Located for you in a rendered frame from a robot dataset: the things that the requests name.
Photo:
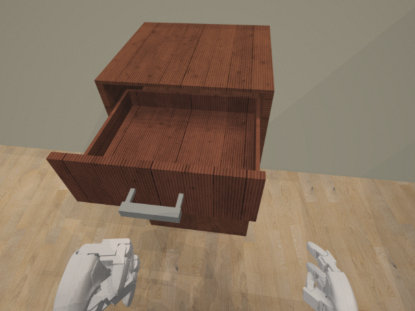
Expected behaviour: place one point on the left robot hand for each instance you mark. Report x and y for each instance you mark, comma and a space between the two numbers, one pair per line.
110, 265

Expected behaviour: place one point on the drawer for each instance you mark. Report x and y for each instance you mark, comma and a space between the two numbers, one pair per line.
163, 143

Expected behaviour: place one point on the cabinet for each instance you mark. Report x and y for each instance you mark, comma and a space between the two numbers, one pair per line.
195, 58

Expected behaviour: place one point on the right robot hand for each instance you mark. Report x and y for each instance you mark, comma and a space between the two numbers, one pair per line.
334, 292

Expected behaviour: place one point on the handle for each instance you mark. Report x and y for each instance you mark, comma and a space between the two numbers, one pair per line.
151, 212

